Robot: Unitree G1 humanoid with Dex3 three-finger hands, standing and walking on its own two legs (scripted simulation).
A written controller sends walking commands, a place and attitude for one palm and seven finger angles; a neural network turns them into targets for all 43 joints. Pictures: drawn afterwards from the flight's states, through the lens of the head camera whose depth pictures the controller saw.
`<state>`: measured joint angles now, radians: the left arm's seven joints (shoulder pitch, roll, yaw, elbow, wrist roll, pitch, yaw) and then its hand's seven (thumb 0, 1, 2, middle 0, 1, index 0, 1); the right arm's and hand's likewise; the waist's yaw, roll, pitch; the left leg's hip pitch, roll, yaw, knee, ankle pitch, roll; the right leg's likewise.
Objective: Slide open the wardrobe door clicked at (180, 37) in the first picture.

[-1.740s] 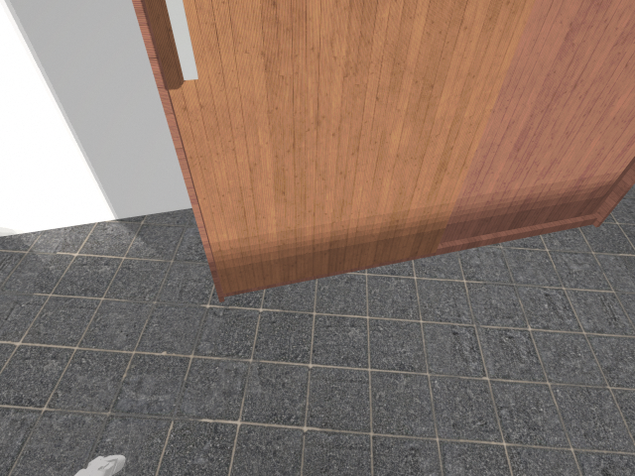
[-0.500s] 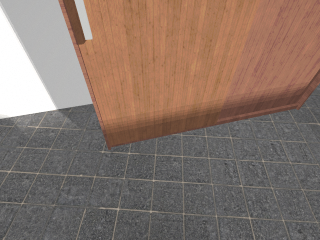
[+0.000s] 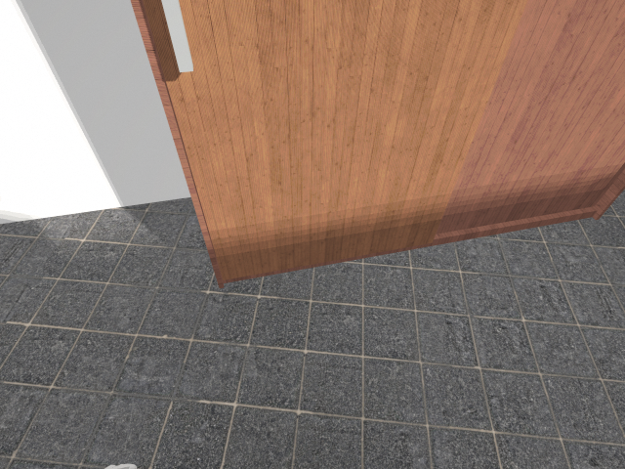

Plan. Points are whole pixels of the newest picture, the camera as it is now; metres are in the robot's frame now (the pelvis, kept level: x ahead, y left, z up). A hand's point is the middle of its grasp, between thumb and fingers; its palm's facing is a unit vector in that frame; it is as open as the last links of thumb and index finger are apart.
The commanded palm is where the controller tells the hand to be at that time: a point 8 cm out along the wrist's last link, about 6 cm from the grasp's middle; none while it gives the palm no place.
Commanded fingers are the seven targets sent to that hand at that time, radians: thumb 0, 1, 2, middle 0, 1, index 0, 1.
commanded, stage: turn to face it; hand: left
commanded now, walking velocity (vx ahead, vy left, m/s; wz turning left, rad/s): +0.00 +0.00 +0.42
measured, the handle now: (172, 6) +0.84 +0.32 +0.22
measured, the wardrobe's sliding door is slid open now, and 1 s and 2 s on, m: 0.00 0.00 0.00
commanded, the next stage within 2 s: take the last steps up to it in 0.46 s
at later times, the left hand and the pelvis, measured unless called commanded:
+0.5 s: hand out of the picture +0.00 +0.22 -0.17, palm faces +0.16 -0.96 -0.24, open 7.4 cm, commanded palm none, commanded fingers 0.00 0.90 0.90 -0.20 -0.30 -0.20 -0.30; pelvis -0.03 +0.01 +0.00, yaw +9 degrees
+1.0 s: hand out of the picture -0.14 +0.15 -0.18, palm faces +0.38 -0.92 -0.12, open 7.4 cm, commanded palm none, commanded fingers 0.00 0.90 0.90 -0.20 -0.30 -0.20 -0.30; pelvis +0.00 +0.04 -0.01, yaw +15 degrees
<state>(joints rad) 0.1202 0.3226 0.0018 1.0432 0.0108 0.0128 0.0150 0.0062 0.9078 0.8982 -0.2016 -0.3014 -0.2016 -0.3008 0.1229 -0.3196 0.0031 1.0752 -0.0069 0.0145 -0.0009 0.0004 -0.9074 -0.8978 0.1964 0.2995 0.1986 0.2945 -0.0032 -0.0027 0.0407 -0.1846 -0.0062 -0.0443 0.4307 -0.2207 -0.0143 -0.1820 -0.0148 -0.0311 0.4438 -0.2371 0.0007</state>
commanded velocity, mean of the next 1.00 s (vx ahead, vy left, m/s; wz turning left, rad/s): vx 0.14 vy -0.01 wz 0.16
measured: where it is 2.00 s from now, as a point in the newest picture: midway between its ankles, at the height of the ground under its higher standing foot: (291, 428)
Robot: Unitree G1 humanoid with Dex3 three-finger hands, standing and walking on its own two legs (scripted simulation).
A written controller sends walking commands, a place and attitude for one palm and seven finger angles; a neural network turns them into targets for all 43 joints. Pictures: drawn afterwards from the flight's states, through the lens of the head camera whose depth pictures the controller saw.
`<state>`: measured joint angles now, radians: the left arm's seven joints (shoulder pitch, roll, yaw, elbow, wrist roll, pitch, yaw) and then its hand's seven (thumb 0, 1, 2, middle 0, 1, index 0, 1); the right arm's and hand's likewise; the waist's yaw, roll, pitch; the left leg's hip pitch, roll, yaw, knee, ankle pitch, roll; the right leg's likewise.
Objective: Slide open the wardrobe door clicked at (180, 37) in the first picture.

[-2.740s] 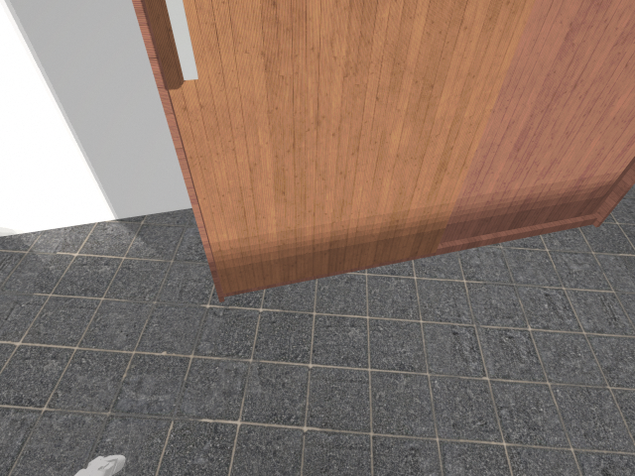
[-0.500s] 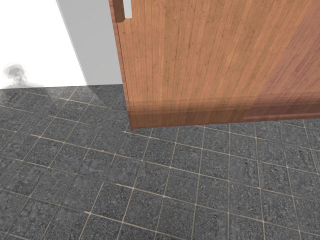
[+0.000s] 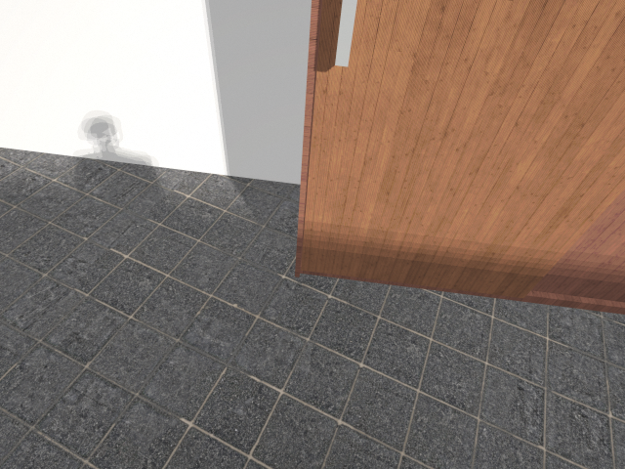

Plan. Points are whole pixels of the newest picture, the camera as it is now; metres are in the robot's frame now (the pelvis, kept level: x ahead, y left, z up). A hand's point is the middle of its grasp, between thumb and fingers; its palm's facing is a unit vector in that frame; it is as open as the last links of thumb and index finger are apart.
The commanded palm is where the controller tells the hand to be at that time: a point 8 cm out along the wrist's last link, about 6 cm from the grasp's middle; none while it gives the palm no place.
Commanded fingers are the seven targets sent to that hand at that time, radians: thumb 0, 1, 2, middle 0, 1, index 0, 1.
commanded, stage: take the last steps up to it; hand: left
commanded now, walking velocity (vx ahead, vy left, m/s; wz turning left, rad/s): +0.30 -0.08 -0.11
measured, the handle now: (349, 2) +0.88 +0.05 +0.23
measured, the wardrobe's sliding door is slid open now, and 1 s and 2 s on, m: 0.00 0.00 0.00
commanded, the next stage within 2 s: come to a stop and stand still in 0.86 s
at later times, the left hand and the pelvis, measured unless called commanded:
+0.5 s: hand (238, 374) +0.29 +0.15 -0.17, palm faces -0.12 -0.98 -0.19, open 7.4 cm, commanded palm none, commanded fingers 0.00 0.90 0.90 -0.20 -0.30 -0.20 -0.30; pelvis +0.17 -0.02 -0.01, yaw -5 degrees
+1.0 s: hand (289, 372) +0.30 +0.07 -0.17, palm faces +0.06 -0.99 -0.14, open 7.3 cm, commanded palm none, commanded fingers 0.00 0.90 0.90 -0.20 -0.30 -0.20 -0.30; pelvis +0.34 -0.09 +0.01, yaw -2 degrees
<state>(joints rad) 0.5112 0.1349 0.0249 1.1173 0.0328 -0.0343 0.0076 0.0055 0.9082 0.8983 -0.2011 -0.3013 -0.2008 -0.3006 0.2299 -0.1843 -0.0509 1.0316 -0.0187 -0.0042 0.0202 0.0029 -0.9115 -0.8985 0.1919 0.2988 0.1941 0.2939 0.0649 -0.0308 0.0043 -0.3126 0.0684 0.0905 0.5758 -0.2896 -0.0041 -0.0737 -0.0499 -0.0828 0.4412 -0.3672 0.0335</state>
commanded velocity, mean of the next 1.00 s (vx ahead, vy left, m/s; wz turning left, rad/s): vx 0.22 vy -0.05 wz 0.00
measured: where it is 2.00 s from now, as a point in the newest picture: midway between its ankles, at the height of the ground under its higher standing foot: (343, 458)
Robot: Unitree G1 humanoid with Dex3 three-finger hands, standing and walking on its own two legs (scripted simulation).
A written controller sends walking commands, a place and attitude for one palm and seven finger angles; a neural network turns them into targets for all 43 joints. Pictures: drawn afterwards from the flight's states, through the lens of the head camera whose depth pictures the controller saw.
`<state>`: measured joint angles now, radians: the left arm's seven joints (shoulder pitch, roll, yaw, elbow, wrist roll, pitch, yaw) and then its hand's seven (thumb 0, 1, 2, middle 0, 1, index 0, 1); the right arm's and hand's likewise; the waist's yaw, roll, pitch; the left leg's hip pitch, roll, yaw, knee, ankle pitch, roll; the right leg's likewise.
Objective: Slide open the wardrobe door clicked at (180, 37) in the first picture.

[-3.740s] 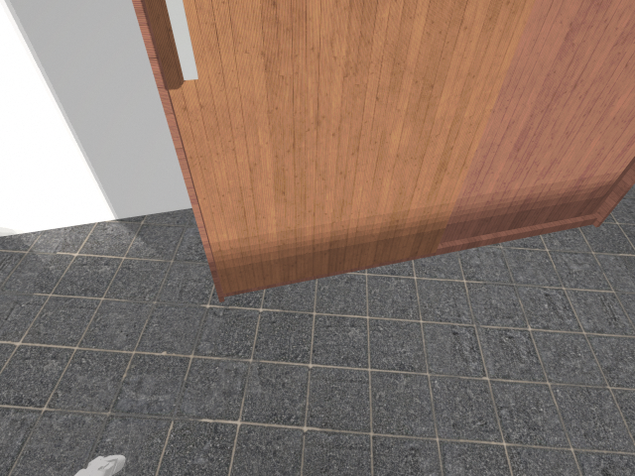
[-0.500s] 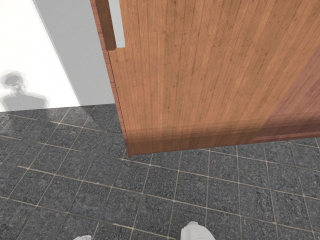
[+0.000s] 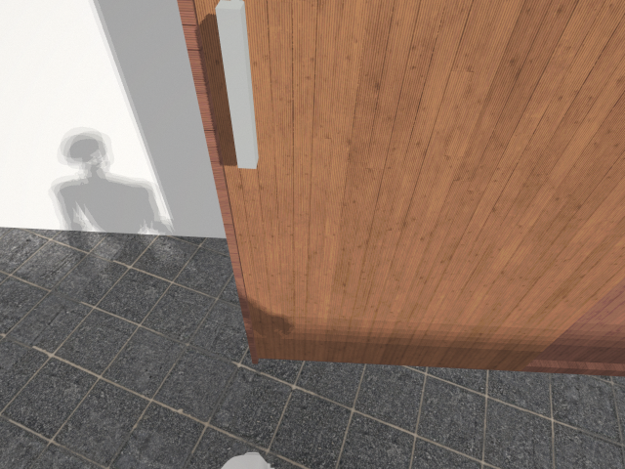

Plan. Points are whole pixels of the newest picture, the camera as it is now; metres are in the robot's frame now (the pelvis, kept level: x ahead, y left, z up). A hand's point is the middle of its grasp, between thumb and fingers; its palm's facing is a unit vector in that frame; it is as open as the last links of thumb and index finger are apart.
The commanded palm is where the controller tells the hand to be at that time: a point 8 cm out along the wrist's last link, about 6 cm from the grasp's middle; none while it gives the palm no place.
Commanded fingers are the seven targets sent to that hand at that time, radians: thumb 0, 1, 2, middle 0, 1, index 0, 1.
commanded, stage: come to a stop and stand still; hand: left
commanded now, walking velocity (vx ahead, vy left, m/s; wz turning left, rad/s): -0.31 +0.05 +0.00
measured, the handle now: (243, 88) +0.54 +0.16 +0.22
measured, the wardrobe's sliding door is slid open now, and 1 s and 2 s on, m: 0.00 0.00 0.00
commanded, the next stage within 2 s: look again from close up in 2.00 s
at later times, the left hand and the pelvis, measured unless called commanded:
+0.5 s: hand out of the picture +0.04 +0.18 -0.18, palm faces +0.04 -0.96 -0.28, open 7.4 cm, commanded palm none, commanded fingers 0.00 0.90 0.90 -0.20 -0.30 -0.20 -0.30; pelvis -0.01 -0.02 -0.01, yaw -2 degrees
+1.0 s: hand out of the picture -0.04 +0.18 -0.19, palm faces +0.08 -0.98 -0.18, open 7.4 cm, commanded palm none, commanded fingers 0.00 0.90 0.90 -0.20 -0.30 -0.20 -0.30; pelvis -0.02 +0.00 +0.00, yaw -1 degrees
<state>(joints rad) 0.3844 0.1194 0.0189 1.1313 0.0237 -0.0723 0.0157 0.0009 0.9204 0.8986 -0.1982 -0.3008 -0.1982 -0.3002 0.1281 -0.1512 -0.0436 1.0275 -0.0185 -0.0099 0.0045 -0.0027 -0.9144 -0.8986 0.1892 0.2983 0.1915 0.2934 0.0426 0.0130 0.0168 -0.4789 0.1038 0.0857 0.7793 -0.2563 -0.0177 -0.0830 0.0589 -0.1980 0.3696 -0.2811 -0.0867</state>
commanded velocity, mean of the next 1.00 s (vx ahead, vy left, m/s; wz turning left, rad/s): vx -0.02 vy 0.03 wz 0.00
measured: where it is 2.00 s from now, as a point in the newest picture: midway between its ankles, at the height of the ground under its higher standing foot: outside the picture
